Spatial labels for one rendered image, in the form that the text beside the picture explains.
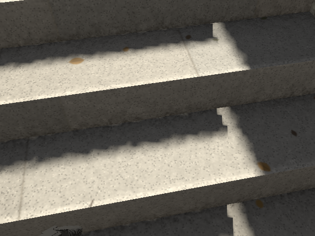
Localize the left robot hand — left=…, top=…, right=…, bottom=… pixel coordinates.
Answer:
left=39, top=225, right=83, bottom=236

